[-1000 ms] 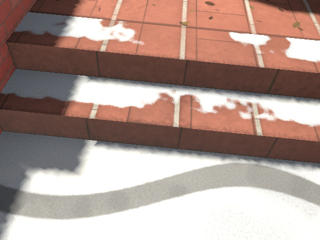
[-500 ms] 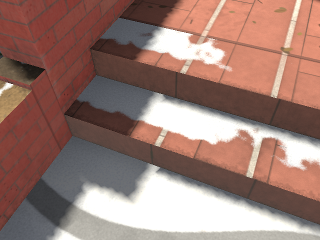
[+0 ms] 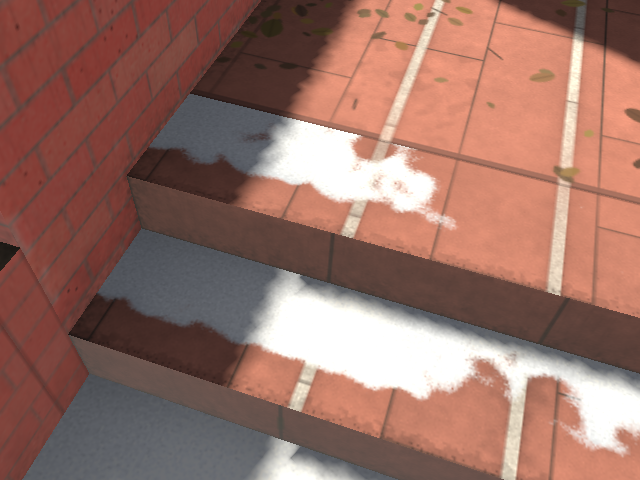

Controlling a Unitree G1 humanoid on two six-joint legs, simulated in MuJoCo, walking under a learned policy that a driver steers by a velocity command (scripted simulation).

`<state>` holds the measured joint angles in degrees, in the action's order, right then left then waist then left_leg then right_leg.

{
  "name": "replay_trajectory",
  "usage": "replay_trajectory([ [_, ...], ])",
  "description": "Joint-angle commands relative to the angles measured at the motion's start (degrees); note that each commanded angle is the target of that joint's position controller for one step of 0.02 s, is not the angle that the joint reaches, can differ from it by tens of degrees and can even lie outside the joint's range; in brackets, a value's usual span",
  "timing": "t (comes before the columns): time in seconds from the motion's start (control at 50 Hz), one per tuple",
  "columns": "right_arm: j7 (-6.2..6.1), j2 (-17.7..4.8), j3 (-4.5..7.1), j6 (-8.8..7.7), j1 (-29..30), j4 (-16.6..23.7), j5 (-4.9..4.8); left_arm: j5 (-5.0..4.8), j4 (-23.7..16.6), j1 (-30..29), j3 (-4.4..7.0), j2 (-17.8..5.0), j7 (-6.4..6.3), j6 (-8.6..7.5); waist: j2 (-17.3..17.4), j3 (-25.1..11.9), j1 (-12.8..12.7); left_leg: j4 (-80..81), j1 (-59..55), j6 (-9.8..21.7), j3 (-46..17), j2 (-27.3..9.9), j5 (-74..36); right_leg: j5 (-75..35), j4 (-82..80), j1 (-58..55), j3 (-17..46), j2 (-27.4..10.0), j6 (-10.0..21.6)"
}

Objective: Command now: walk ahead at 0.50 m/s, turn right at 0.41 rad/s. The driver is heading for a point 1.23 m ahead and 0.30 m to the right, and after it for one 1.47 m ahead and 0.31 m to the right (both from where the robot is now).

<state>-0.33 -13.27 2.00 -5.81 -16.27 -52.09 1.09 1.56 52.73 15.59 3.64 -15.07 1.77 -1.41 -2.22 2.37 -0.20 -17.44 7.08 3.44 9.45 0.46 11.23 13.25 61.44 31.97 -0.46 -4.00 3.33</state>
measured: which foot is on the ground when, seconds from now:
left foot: down 0.00-0.28, up 0.30-0.82, down 0.84-1.00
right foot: up 0.00-0.26, down 0.28-0.86, up 0.88-1.00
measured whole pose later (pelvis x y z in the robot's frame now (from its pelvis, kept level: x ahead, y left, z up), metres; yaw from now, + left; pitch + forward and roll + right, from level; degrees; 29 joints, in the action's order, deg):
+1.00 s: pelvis +0.53 -0.09 +0.09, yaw -31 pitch +2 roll +2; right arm -1.4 -10.7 2.2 -1.2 -14.7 -49.9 2.2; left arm 2.7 44.0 12.8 3.2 -13.3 0.7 -3.3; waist -3.1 -1.0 -1.1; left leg -58.0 34.5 4.2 7.1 1.3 25.4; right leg 8.5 100.7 37.4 8.4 6.6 7.0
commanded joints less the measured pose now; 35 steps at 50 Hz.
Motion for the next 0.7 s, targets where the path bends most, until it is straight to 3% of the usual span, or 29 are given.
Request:
replay_trajectory([
  [0.02,-0.43,-5.24,1.07,-1.53,-0.89,1.34,-0.36,0.48,-3.11,-1.25,0.26,-0.52,0.87,0.23,7.09,-0.1,-0.79,9.13,-3.25,4.67,-5.76,-15.06,-19.69,-6.34,-1.48,6.48,0.29,-1.95,-0.99],
  [0.1,-0.64,-6.01,1.05,-1.58,-1.15,0.06,-0.08,0.1,-6.13,-10.5,-0.88,0.8,1.41,-0.21,6.85,2.15,0.5,9.33,-1.71,3.98,0.88,-13.04,-21.6,-13.86,-17.86,1.67,-3.07,-0.58,-1.1],
  [0.16,-0.97,-8.19,1.57,-1.29,-3.11,-1.32,-0.17,0.46,-7.53,-13.28,-1.08,-0.35,1.48,-0.26,6.69,2.1,0.75,6.39,-6.0,3.47,2.64,-14.87,-30.75,-11.75,-24.07,-1.67,-5.81,1.15,1.32],
  [0.18,-1.3,-8.14,1.66,-1.03,-3.98,-1.53,0.12,0.65,-6.37,-9.3,-1.12,0.1,0.83,0.21,8.48,-0.89,-0.39,1.18,-8.07,3.77,3.86,-15.7,-41.47,-8.01,-20.9,-5.4,-7.74,2.93,2.74],
  [0.22,-1.48,-9.27,2.08,-0.28,-3.14,-1.14,0.1,0.97,-5.17,-4.77,-0.3,-2.16,-0.02,0.2,7.51,-3.17,-2.47,-9.77,-9.14,3.16,5.08,-15.65,-53.97,-1.91,-21.97,-10.31,-8.85,6.46,5.39],
  [0.24,-1.31,-10.47,2.4,0.43,-2.24,-0.76,0.06,1.03,-3.95,-0.13,0.17,-2.68,-0.33,-0.19,7.48,-5.4,-4.6,-18.83,-8.21,2.86,4.86,-15.65,-53.91,-0.2,-24.9,-15.3,-8.95,8.25,6.84],
  [0.26,-0.77,-11.09,2.58,1.07,-0.82,0.22,-0.31,1.33,-1.72,7.23,1.28,-4.42,-0.86,-0.79,5.09,-8.57,-8.24,-32.37,-3.04,1.29,5.09,-14.31,-45.65,-2.09,-30.39,-24.76,-7.66,9.73,8.37],
  [0.28,-0.42,-7.51,1.77,1.12,-0.87,1.63,0.31,1.8,-0.72,10.88,3.09,-10.57,-1.62,-1.24,-2.76,-9.23,-8.77,-51.75,11.04,-1.13,4.63,-9.11,-11.27,-6.88,-34.03,-34.0,6.94,-0.88,11.04],
  [0.3,0.31,-3.41,0.83,0.7,-4.67,5.51,-0.2,0.97,-2.32,7.87,4.59,-17.77,-1.6,-0.72,-14.0,-14.31,-3.12,-68.99,31.81,-3.86,-3.36,1.98,20.89,-16.29,-41.19,-44.78,39.24,-15.55,22.17],
  [0.32,0.58,-5.98,0.91,0.28,-0.33,5.41,1.17,-0.61,-2.85,6.69,4.55,-15.62,-1.54,-0.25,-2.46,-12.08,-4.67,-68.87,35.62,-3.61,-11.89,-2.22,15.68,-6.7,-45.08,-40.74,37.1,-14.96,21.81],
  [0.34,0.75,-5.97,0.91,-0.19,2.91,6.23,0.75,-1.16,-3.06,3.19,3.58,-11.63,-1.83,-0.16,0.02,-4.59,-3.25,-65.56,36.59,-3.6,-11.59,-4.26,9.83,-2.39,-46.45,-33.1,30.9,-13.05,19.85],
  [0.36,0.58,-6.23,1.05,-0.27,3.18,5.99,0.97,-1.26,-3.21,0.82,2.67,-8.19,-2.08,-0.24,3.55,-0.85,-0.92,-60.97,34.38,-3.79,-11.05,-5.94,6.57,-7.52,-47.89,-27.04,26.12,-10.41,16.89],
  [0.4,0.71,-5.75,0.87,1.51,2.27,6.28,2.11,-1.66,-3.53,-0.93,1.7,-5.71,-2.72,-1.07,2.63,-1.42,1.42,-56.78,28.22,-5.03,-11.05,-6.68,4.35,-22.01,-47.83,-21.77,18.54,-6.02,14.2],
  [0.44,1.0,-3.15,0.3,3.2,2.27,7.01,2.43,-1.1,-3.55,0.65,1.71,-6.24,-2.77,-2.0,1.35,-5.47,1.83,-64.64,29.88,-6.42,-7.81,-4.53,5.33,-42.26,-43.15,-23.51,15.17,-4.38,14.37],
  [0.46,0.97,-2.47,0.16,3.54,2.73,7.66,2.59,-1.14,-3.48,2.33,1.76,-6.62,-2.94,-2.13,1.63,-6.67,1.44,-68.24,33.48,-6.48,-7.71,-4.5,5.28,-44.98,-41.66,-24.79,14.12,-3.72,14.33],
  [0.52,1.09,-2.1,-0.19,4.24,8.93,11.55,2.74,-1.12,-3.3,6.49,1.66,-6.98,-3.5,-1.75,1.24,-5.4,-0.36,-70.3,44.13,-6.49,-7.9,-5.78,3.31,-31.94,-41.89,-26.69,17.34,-2.56,13.33],
  [0.54,0.71,0.3,-0.78,4.63,10.95,12.28,2.24,-0.72,-2.69,9.75,1.5,-6.34,-3.83,-1.78,-3.5,-6.17,-2.44,-83.92,50.9,-6.36,-5.75,-3.96,7.73,-26.73,-41.53,-29.08,20.66,-3.28,15.69],
  [0.6,0.04,-0.02,-1.43,4.91,21.47,18.81,2.61,-0.78,-0.9,16.61,1.03,-6.64,-4.19,-2.59,0.37,-0.7,-4.65,-93.93,73.62,-4.94,-8.95,-5.61,14.97,-3.91,-44.24,-36.1,30.01,-6.87,17.68],
  [0.62,-0.24,0.57,-1.83,4.91,23.91,20.55,2.79,-0.48,-0.15,18.7,0.83,-6.52,-4.38,-3.0,-0.3,0.56,-5.44,-95.59,78.99,-4.33,-9.25,-5.56,17.03,-1.09,-44.28,-38.67,31.41,-7.22,17.18],
  [0.64,-0.34,3.04,-3.06,4.64,28.54,23.05,2.82,0.26,0.55,20.14,0.35,-6.18,-4.49,-3.28,-2.96,1.83,-7.19,-105.89,86.78,-3.22,-8.58,-3.91,22.07,-3.25,-44.7,-40.96,33.24,-8.55,17.38],
  [0.66,-0.49,4.0,-3.84,4.31,31.14,25.77,2.95,0.41,0.96,19.79,0.35,-6.78,-4.52,-3.82,-2.43,3.31,-6.31,-107.52,90.72,-2.14,-10.25,-4.33,24.76,-2.18,-45.34,-41.1,33.12,-9.72,16.02],
  [0.68,-0.65,4.21,-4.44,4.02,33.61,27.95,2.8,0.33,1.57,19.1,0.01,-6.43,-4.53,-4.17,-1.78,4.94,-6.03,-106.59,91.5,-1.39,-10.23,-4.07,27.54,-2.39,-46.95,-38.98,31.34,-9.33,14.41],
  [0.7,-0.6,5.44,-5.76,4.03,36.6,31.04,3.56,-0.62,2.79,18.95,-0.24,-5.82,-4.32,-3.7,0.03,5.38,-5.5,-97.32,86.37,-0.86,-9.87,-4.91,27.56,-2.84,-49.41,-33.45,28.36,-6.07,11.86],
])
Keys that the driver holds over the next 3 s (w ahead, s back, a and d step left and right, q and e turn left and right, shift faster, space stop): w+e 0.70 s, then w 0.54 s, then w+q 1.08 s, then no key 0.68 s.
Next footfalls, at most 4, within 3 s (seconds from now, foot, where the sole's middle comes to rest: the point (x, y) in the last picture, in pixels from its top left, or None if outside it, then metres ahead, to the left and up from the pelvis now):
0.28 right None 0.26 -0.10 -0.79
0.84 left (355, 362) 0.66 -0.06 -0.62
1.40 right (536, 234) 0.86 -0.42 -0.45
1.94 left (474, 127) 1.19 -0.34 -0.45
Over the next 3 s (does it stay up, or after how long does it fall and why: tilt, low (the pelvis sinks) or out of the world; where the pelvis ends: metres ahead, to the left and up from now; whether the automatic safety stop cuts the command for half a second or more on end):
stays up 1.43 -0.44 0.33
